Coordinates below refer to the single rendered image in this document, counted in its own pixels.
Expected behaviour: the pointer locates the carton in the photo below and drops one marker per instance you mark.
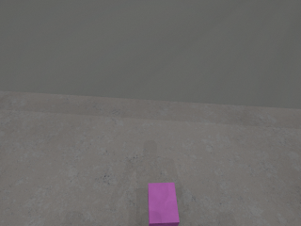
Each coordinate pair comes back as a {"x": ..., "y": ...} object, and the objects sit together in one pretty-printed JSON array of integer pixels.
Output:
[{"x": 162, "y": 204}]

